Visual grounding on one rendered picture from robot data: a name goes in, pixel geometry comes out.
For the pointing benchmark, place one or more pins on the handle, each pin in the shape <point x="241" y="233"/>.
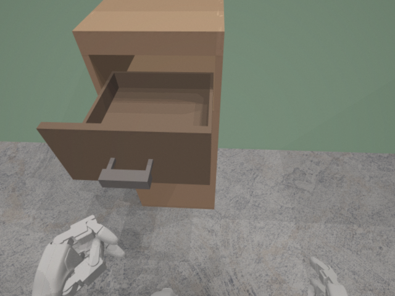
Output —
<point x="129" y="179"/>

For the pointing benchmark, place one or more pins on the drawer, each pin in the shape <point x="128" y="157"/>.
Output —
<point x="164" y="116"/>

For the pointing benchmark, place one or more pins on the cabinet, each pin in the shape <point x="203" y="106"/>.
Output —
<point x="159" y="36"/>

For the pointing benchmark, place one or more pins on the robot right hand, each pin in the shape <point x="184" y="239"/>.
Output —
<point x="328" y="278"/>

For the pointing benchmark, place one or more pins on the robot left hand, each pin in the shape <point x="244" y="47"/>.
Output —
<point x="60" y="259"/>

